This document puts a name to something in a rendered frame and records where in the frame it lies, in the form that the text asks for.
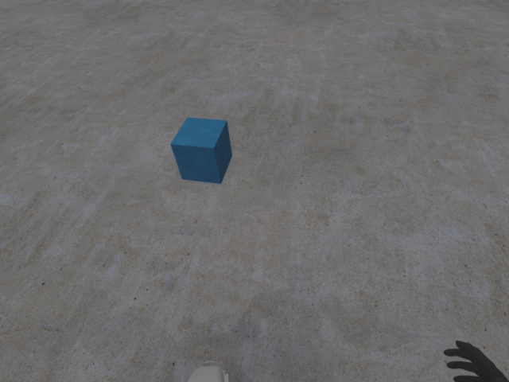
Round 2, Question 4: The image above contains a robot left thigh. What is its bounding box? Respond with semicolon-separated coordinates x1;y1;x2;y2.
188;366;229;382

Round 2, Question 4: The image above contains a carton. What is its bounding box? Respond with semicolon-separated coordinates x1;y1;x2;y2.
170;117;232;184

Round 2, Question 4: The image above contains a right robot hand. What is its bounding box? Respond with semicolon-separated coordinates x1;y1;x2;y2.
444;341;509;382

